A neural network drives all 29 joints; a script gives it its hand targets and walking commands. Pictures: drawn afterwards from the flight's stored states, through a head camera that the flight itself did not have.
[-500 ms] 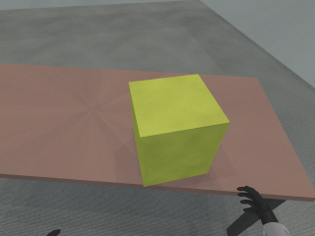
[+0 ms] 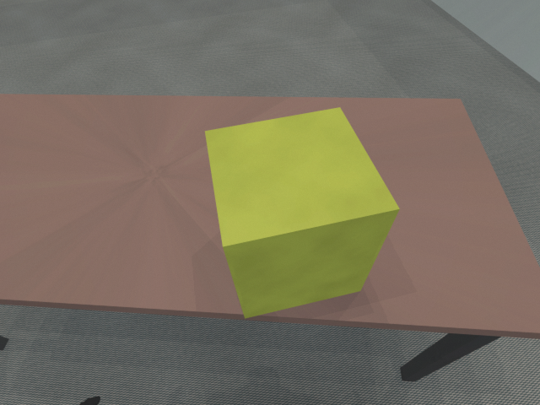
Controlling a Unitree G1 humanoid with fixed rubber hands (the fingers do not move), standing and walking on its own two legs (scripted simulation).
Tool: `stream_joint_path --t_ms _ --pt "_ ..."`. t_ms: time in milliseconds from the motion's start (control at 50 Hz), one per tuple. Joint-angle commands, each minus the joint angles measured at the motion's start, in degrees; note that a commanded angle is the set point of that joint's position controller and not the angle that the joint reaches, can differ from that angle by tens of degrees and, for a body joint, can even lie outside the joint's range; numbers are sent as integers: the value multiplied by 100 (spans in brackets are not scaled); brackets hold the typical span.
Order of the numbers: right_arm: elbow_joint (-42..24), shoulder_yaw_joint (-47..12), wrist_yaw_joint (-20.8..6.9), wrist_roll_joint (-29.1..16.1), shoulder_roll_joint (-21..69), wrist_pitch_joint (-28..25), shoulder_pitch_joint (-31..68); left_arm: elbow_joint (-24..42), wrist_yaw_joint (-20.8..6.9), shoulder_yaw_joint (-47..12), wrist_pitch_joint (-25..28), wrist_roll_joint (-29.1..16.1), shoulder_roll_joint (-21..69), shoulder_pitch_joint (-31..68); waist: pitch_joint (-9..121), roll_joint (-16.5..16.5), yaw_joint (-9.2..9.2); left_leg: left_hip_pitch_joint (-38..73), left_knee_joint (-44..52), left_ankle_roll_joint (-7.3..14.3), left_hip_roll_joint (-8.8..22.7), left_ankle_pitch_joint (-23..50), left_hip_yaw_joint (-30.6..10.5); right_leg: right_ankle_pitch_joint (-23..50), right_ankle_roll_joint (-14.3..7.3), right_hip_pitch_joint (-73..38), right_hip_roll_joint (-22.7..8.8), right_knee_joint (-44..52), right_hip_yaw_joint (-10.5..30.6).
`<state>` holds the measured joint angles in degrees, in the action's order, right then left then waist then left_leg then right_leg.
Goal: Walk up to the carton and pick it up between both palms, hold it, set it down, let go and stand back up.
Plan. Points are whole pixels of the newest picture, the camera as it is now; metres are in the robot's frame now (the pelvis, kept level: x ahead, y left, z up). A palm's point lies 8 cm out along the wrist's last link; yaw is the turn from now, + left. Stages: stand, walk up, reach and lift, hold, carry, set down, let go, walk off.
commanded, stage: stand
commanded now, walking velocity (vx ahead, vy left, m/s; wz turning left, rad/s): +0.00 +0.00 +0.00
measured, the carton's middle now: (289, 218) +0.39 -0.02 +0.03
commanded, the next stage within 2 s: none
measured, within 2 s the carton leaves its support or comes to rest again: neither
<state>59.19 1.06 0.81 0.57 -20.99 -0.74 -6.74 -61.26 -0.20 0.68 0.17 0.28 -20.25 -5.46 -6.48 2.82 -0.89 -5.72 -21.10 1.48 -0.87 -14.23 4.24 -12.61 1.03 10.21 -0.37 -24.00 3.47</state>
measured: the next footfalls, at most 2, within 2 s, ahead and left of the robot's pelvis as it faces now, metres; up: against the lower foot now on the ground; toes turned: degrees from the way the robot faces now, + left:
none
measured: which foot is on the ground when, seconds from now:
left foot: down 0.00-1.00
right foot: down 0.00-1.00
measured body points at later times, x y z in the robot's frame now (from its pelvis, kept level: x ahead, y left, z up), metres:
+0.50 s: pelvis +0.05 -0.04 +0.00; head +0.08 -0.06 +0.45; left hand +0.16 +0.27 -0.11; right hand +0.16 -0.34 -0.14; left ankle -0.03 +0.10 -0.74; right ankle +0.00 -0.13 -0.74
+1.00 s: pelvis +0.07 -0.05 -0.01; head +0.12 -0.05 +0.44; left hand +0.17 +0.27 -0.13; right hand +0.16 -0.35 -0.14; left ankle -0.03 +0.10 -0.74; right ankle +0.00 -0.13 -0.74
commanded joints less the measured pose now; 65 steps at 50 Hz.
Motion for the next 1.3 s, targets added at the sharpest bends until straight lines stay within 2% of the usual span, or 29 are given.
stream_joint_path --t_ms 0,20,80,160,180,220,240,300,380,440,520,560,580,660,680,720,740,780,820,900,940,960,1060,1120,1160,1180,1220,1260,1280 --pt "-137 215 34 -7 -1110 -55 260 219 61 195 67 -38 -1211 210 1059 -432 3 532 242 -41 808 1620 -757 1694 -339 -179 -621 349 552" --pt "-208 160 27 24 -956 -3 520 336 70 153 32 -12 -1170 615 1058 -751 -57 477 272 -44 800 1729 -732 1860 -235 -201 -578 266 318" --pt "-76 178 -12 35 -1020 -1 601 133 109 195 -4 -8 -1257 242 1143 -56 50 503 217 -83 840 1951 -671 2279 -278 -447 -610 228 375" --pt "148 207 27 -15 -917 97 377 241 118 200 36 5 -1306 272 892 -637 -18 420 210 -95 920 2398 -642 2501 -229 -520 -545 243 336" --pt "97 278 49 -32 -1183 68 444 265 161 200 31 -58 -1072 252 1159 -223 22 601 191 -84 911 2507 -624 2556 -369 -477 -607 67 291" --pt "130 234 46 37 -999 37 436 302 117 160 35 -33 -982 257 1265 -554 69 724 105 -113 936 2163 -524 2670 -240 -537 -597 289 326" --pt "57 199 6 -51 -901 90 507 254 178 140 95 -22 -1226 244 1144 -419 -115 809 218 -130 862 1761 -629 2754 -319 -348 -689 348 455" --pt "79 265 24 -31 -985 104 546 288 193 230 74 20 -1213 344 1336 -146 0 722 246 -38 858 2167 -538 2967 -361 -682 -688 321 395" --pt "-69 306 -74 -40 -752 58 449 440 240 265 138 -35 -1249 226 1095 -698 -57 795 232 -150 845 2046 -405 3331 -336 -399 -624 318 420" --pt "-133 303 -40 22 -868 132 624 403 266 280 121 17 -1192 39 1389 -8 14 989 297 -137 854 2275 -406 3438 -284 -683 -573 348 366" --pt "-144 422 15 74 -1059 127 290 545 247 292 144 37 -1006 127 1107 -86 -19 884 152 -144 825 2540 -387 3766 -274 -578 -634 310 369" --pt "-197 351 -21 61 -795 125 441 548 282 339 132 25 -1048 245 1144 -546 -67 913 141 -155 842 2343 -446 3934 -197 -582 -547 335 329" --pt "-185 422 -20 42 -907 175 369 597 287 322 121 23 -1104 234 1184 -143 -79 938 122 -144 900 2525 -367 3785 -328 -578 -540 328 407" --pt "-201 408 71 -12 -876 230 240 483 317 450 169 86 -1392 59 1106 -301 22 481 -29 -197 701 1872 -437 4002 -59 -1036 -687 456 602" --pt "-290 386 29 -18 -774 248 381 599 344 397 161 110 -1270 70 1055 -818 85 346 -117 -233 644 1056 -336 4337 -36 -1015 -829 452 697" --pt "-292 362 9 0 -739 274 199 590 312 385 130 62 -1287 -101 1046 -1058 69 5 -103 -172 515 266 -464 4129 -306 -1207 -758 484 637" --pt "-235 396 0 2 -973 228 249 482 308 430 95 57 -1279 -192 1103 -418 183 206 -15 -143 630 919 -417 4141 -249 -1176 -918 423 827" --pt "-274 358 57 49 -873 177 124 614 361 482 102 38 -1312 35 1001 -353 38 643 109 -117 911 2586 -435 4178 -278 -898 -609 309 433" --pt "-259 450 70 -17 -1016 197 12 508 285 510 151 -14 -1522 -105 945 -215 9 677 59 -191 785 1991 -449 4201 -9 -858 -770 409 725" --pt "-285 424 124 43 -956 134 -203 543 191 447 208 -9 -1188 -109 893 252 -98 863 -25 -96 1037 3312 -432 3922 -291 -738 -528 157 349" --pt "-311 304 108 21 -747 67 -15 615 175 541 185 23 -1247 9 926 -352 -15 790 -74 -117 1060 3154 -389 4084 -303 -689 -511 34 255" --pt "-336 387 147 -12 -1117 105 9 592 168 327 112 37 -973 40 1093 51 -29 1043 -131 -121 1026 3176 -423 4023 -425 -575 -513 140 371" --pt "-342 418 162 124 -1056 129 -313 604 267 508 140 -56 -1174 -457 1112 -505 50 423 -559 -57 739 2744 -183 5243 -246 -1348 -688 -64 518" --pt "-509 395 152 17 -1051 55 -23 740 272 448 38 3 -1039 -77 1164 -78 -43 762 -210 -142 965 3237 -363 4377 -539 -971 -664 -58 418" --pt "-356 459 214 137 -1151 11 -314 710 261 452 39 -26 -927 -128 877 -285 -58 1265 -233 -17 1042 3545 -460 3996 -230 -298 -490 -97 338" --pt "-283 443 186 2 -1038 90 -463 810 225 408 81 -58 -1239 -54 1031 -231 -207 1445 -154 -6 1100 3969 -483 3849 -358 -211 -359 -221 164" --pt "-299 458 192 15 -1140 34 -480 828 225 442 105 -4 -1101 74 1049 241 -277 1392 -368 143 1220 4466 -471 3542 -321 -132 -309 -443 194" --pt "-377 439 173 91 -1287 111 -300 837 138 363 53 -18 -984 -199 752 372 25 928 -347 78 1103 4300 -328 3248 -370 -401 -365 -150 210" --pt "-454 480 165 72 -1080 145 -137 617 131 387 67 -31 -1224 -478 968 -4 46 920 -711 54 935 3755 -198 3958 -428 -605 -452 -205 360"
